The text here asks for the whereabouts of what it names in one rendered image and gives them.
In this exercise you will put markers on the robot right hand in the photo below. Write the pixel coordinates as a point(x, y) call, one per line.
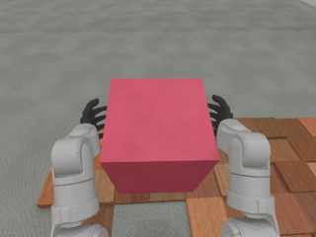
point(223, 112)

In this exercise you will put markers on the robot right forearm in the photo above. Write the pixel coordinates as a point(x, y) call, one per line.
point(249, 164)

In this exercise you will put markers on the right robot upper arm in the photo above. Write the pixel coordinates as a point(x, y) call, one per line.
point(247, 227)

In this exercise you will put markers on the robot left hand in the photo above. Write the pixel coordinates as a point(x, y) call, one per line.
point(88, 115)

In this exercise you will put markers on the carton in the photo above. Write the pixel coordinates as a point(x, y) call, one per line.
point(158, 136)

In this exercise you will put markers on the robot left forearm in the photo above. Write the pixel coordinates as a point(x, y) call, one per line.
point(73, 172)

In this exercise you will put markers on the left robot upper arm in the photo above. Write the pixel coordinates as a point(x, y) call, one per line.
point(90, 230)

